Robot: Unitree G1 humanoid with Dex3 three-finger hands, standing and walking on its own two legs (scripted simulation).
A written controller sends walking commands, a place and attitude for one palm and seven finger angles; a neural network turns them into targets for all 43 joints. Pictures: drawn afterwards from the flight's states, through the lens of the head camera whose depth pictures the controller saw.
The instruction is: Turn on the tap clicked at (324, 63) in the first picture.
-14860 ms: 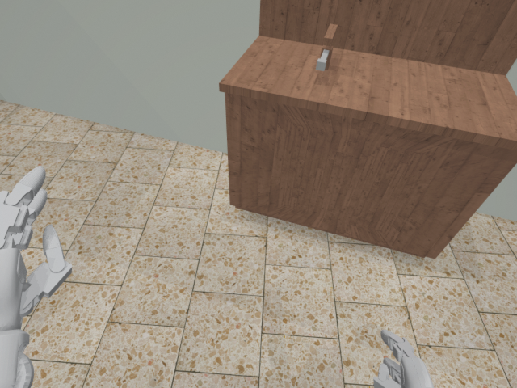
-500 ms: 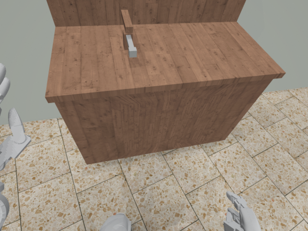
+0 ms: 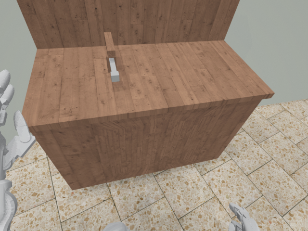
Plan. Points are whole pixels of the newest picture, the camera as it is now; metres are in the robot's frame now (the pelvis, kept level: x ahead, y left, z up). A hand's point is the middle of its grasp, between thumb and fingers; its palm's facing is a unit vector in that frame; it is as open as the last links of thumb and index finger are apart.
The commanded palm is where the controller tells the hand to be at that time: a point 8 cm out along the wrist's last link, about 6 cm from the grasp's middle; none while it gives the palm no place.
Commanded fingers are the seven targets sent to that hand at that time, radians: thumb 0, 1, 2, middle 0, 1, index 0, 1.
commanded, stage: shuffle to correct the standing spot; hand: left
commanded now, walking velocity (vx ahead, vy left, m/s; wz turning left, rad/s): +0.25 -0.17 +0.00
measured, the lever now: (115, 76) +0.59 +0.20 +0.04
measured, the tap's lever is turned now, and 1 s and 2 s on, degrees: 0 0 0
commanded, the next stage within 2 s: come to a stop and stand still in 1.02 s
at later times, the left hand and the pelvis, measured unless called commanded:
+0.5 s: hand (101, 100) +0.34 +0.16 +0.18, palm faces +0.39 -0.83 -0.39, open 7.4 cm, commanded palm +0.27 +0.21 +0.19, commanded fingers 0.00 0.90 0.90 -0.20 -0.30 -0.20 -0.30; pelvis +0.11 -0.07 -0.01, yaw -1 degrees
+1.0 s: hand (135, 78) +0.42 +0.10 +0.18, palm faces +0.41 -0.80 -0.43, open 7.4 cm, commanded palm +0.36 +0.14 +0.19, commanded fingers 0.00 0.90 0.90 -0.20 -0.30 -0.20 -0.30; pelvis +0.20 -0.14 +0.00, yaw -1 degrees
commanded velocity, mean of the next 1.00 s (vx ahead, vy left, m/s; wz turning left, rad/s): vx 0.19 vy -0.14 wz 0.00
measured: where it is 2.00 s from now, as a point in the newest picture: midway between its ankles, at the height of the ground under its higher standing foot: (173, 229)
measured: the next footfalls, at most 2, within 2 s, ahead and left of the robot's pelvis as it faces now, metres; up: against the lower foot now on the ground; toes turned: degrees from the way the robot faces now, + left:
left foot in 0.04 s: +0.11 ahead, +0.10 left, +0.00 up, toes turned +8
right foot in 0.40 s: +0.21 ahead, -0.18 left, +0.00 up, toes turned -10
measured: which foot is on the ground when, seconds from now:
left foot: up 0.00-0.02, down 0.04-0.40, up 0.42-0.62, down 0.64-0.98, up 1.00-1.00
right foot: down 0.00-0.02, up 0.04-0.38, down 0.40-0.66, up 0.68-0.94, down 0.96-1.00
